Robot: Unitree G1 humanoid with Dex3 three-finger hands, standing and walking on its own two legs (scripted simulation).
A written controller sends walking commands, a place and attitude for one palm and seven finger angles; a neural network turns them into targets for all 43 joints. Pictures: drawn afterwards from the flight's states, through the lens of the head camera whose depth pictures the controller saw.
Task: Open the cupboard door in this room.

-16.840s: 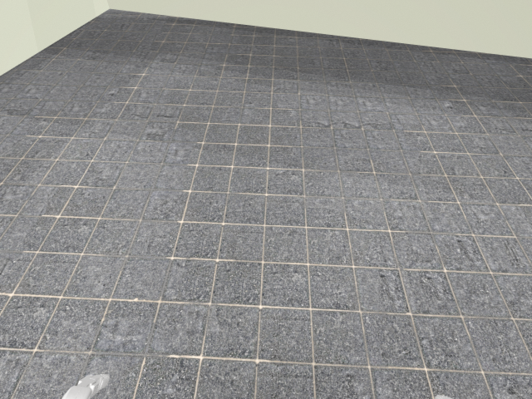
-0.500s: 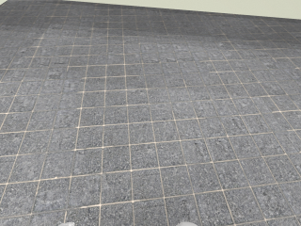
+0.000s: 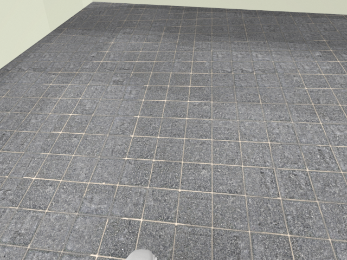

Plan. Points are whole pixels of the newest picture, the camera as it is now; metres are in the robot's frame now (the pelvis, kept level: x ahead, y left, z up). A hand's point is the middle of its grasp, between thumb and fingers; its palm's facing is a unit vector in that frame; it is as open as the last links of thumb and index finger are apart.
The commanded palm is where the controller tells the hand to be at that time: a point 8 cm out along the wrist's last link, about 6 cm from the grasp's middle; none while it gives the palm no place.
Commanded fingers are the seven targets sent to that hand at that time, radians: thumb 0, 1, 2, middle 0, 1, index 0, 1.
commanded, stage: turn or walk to find it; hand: left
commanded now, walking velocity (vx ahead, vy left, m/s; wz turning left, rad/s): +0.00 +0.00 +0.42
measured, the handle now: out of the picture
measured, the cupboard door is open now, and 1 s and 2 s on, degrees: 0 0 0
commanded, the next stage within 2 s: stand and wait in 0.02 s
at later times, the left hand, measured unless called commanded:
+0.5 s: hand out of the picture -0.01 +0.24 -0.18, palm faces -0.02 -0.98 -0.21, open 7.3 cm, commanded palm none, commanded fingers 0.00 0.90 0.90 -0.20 -0.30 -0.20 -0.30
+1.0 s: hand out of the picture +0.08 +0.19 -0.16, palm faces -0.31 -0.92 -0.25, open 7.3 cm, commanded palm none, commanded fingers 0.00 0.90 0.90 -0.20 -0.30 -0.20 -0.30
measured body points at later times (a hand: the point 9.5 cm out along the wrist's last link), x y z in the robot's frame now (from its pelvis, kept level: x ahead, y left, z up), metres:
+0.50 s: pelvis -0.03 +0.05 -0.01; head -0.01 +0.05 +0.44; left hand -0.01 +0.29 -0.16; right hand +0.06 -0.19 -0.15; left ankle -0.03 +0.15 -0.74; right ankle -0.05 -0.08 -0.70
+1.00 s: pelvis -0.06 +0.03 +0.00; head -0.03 +0.00 +0.44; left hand +0.09 +0.24 -0.14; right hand -0.08 -0.25 -0.15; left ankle -0.02 +0.18 -0.69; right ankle -0.04 -0.07 -0.74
